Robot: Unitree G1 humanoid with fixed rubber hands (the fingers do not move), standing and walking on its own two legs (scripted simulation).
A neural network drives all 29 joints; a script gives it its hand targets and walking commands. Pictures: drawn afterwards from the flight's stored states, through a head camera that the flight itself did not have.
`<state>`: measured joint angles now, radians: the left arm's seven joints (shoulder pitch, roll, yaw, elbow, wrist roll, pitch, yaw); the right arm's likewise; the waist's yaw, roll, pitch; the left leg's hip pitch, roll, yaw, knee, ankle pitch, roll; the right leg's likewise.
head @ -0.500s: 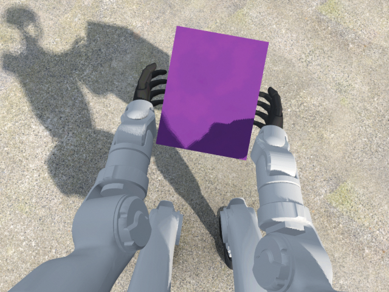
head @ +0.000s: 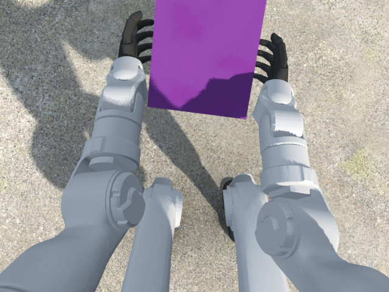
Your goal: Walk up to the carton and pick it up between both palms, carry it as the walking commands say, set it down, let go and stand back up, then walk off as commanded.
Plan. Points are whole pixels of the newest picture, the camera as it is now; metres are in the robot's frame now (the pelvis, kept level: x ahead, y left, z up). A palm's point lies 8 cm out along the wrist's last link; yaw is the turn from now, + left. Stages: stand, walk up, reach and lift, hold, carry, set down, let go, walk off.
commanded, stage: set down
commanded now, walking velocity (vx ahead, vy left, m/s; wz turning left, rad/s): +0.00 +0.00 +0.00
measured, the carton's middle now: (204, 55) +0.57 -0.01 -0.19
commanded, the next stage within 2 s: none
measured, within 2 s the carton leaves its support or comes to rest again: rests again in 1.92 s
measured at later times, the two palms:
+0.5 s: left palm (145, 69) +0.54 +0.11 -0.20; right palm (262, 88) +0.50 -0.14 -0.21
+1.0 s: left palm (148, 70) +0.56 +0.12 -0.26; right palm (255, 81) +0.53 -0.14 -0.26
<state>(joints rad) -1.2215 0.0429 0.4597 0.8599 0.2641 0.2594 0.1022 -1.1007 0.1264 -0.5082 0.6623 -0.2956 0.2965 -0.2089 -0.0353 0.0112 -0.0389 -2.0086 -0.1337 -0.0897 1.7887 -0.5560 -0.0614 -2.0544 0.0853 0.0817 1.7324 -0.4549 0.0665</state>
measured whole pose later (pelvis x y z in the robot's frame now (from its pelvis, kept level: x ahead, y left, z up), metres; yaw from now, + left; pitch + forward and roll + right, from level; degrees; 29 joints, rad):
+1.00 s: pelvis +0.00 +0.01 -0.09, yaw +0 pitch +41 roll -2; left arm -1.50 0.21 0.25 0.96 0.07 0.25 0.12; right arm -1.40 -0.12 -0.35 0.80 -0.08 0.30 -0.18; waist -0.05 0.00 0.34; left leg -2.18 -0.17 -0.08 2.12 -0.64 -0.07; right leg -2.22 0.09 0.07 2.05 -0.54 0.09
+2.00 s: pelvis +0.01 +0.01 -0.10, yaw +0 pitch +42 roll -2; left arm -1.52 0.23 0.32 1.09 0.13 0.19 0.04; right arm -1.39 -0.09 -0.50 0.90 -0.19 0.22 -0.07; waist -0.05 0.02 0.29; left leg -2.21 -0.17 -0.07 2.15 -0.66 -0.06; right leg -2.25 0.09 0.08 2.09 -0.57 0.10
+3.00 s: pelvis +0.00 +0.00 -0.09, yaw +0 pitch +39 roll -2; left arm -1.50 0.33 0.15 1.17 -0.02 0.09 0.06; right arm -1.40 -0.23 -0.38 1.05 -0.03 0.07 -0.10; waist -0.05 0.01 0.38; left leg -2.19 -0.15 -0.08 2.15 -0.64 -0.07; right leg -2.22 0.08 0.05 2.08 -0.54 0.09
